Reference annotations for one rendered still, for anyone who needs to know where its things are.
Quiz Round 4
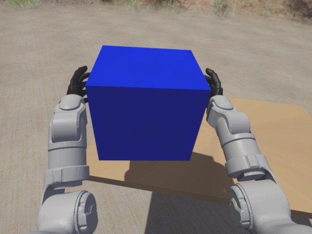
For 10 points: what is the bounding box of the right robot upper arm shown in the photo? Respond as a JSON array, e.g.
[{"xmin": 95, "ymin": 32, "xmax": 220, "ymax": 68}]
[{"xmin": 229, "ymin": 179, "xmax": 312, "ymax": 234}]

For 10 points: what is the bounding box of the right robot forearm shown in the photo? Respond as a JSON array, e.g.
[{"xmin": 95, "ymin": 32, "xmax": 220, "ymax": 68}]
[{"xmin": 206, "ymin": 95, "xmax": 291, "ymax": 216}]

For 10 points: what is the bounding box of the left robot upper arm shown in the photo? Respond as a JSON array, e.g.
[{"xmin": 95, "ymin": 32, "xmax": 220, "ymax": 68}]
[{"xmin": 23, "ymin": 190, "xmax": 98, "ymax": 234}]

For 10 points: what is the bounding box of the left robot forearm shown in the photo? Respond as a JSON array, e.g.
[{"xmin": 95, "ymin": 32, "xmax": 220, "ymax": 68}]
[{"xmin": 37, "ymin": 94, "xmax": 90, "ymax": 231}]

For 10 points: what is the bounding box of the robot right hand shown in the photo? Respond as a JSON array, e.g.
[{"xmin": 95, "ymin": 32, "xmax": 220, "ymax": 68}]
[{"xmin": 204, "ymin": 68, "xmax": 223, "ymax": 108}]

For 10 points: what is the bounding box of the table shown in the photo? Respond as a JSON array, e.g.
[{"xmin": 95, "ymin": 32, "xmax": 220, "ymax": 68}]
[{"xmin": 86, "ymin": 97, "xmax": 312, "ymax": 219}]

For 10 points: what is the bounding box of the carton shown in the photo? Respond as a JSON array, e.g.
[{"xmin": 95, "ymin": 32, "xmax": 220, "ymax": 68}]
[{"xmin": 85, "ymin": 45, "xmax": 211, "ymax": 161}]

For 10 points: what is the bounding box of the robot left hand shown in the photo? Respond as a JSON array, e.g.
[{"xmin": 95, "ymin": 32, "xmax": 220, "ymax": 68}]
[{"xmin": 66, "ymin": 66, "xmax": 91, "ymax": 103}]

